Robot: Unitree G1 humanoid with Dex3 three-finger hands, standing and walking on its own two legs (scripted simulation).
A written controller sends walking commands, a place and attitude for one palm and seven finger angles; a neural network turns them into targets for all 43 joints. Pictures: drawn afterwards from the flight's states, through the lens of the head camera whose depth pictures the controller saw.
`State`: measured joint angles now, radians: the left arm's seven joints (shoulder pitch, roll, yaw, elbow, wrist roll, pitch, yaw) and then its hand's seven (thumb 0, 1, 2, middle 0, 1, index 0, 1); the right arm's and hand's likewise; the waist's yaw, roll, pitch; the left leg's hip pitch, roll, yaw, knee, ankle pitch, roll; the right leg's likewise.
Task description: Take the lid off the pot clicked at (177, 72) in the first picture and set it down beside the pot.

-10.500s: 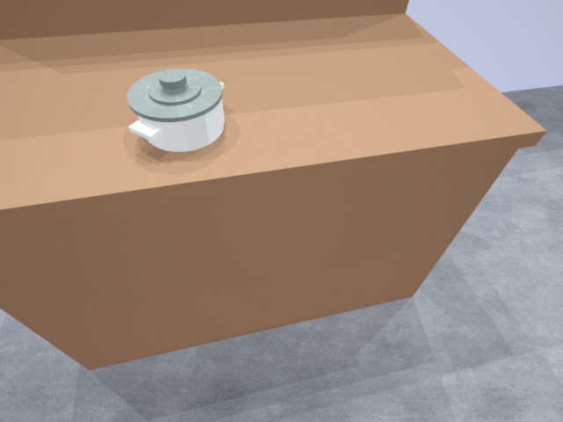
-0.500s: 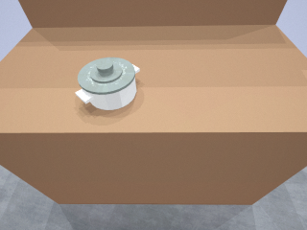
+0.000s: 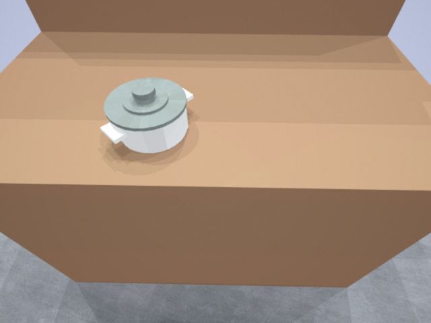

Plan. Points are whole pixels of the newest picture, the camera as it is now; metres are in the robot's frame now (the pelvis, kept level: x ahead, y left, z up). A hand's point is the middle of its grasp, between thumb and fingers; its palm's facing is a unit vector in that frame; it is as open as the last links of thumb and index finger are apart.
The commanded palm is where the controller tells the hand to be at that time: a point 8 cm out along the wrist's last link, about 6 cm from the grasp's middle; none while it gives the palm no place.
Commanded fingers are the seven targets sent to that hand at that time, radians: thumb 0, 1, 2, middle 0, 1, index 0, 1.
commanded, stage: look again from close up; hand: left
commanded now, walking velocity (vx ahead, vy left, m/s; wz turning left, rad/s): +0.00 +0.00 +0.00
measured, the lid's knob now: (143, 90) +0.50 +0.18 +0.16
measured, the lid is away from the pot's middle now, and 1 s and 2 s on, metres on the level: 0.00 0.00 0.00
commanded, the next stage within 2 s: lift the closed hand beside the body in 0.12 s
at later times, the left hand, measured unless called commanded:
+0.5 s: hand out of the picture +0.13 +0.20 -0.03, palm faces +0.18 -0.95 -0.26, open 5.8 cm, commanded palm +0.07 +0.25 +0.01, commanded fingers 0.00 0.90 0.90 -0.86 -1.02 -0.86 -1.02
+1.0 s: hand out of the picture +0.11 +0.27 +0.11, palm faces +0.37 -0.83 -0.42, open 3.1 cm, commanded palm +0.04 +0.30 +0.14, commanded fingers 0.00 0.90 0.90 -1.30 -1.50 -1.30 -1.50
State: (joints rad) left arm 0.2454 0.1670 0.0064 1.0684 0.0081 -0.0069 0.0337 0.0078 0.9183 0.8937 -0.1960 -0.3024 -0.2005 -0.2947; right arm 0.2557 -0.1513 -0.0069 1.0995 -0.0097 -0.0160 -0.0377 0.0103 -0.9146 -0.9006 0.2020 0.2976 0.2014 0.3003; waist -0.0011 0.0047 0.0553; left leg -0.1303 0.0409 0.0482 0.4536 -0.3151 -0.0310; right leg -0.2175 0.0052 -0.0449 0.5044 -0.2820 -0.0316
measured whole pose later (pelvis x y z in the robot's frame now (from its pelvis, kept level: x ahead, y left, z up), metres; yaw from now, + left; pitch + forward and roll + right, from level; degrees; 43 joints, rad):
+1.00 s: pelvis -0.03 +0.03 +0.00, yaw +1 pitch -6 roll -1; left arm 0.67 0.29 0.22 -0.44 -0.01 -0.09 0.09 0.02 0.90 0.89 -1.26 -1.47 -1.27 -1.46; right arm 0.24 -0.17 0.03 0.64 0.00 -0.23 -0.04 0.02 -0.90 -0.90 0.21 0.30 0.21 0.30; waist 0.07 0.06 0.03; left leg -0.09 0.00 0.03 0.48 -0.29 0.02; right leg -0.13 -0.03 -0.05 0.45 -0.22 0.02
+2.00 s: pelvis -0.03 +0.02 +0.00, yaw +0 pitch -2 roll +0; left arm 0.45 0.52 0.31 -0.69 0.46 0.06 0.14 0.01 0.83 0.94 -1.29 -1.42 -1.30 -1.41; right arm 0.15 -0.26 0.01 0.56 0.00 -0.03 0.00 0.02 -0.90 -0.90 0.20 0.30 0.20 0.30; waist 0.10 0.09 0.02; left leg -0.16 0.01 0.04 0.50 -0.30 0.01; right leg -0.23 -0.03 -0.04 0.51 -0.24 0.00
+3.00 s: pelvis -0.07 +0.02 +0.00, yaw +2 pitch -3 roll +1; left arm -0.28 0.74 0.06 -0.12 0.72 0.11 -0.41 0.00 -0.39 1.73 -0.91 -0.09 -0.91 -0.09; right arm 0.14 -0.31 0.03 0.56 0.07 0.00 -0.01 0.02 -0.90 -0.90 0.20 0.30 0.20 0.30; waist 0.05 0.13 0.00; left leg -0.20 -0.02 0.03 0.45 -0.20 0.01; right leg -0.27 -0.05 -0.05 0.49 -0.17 0.00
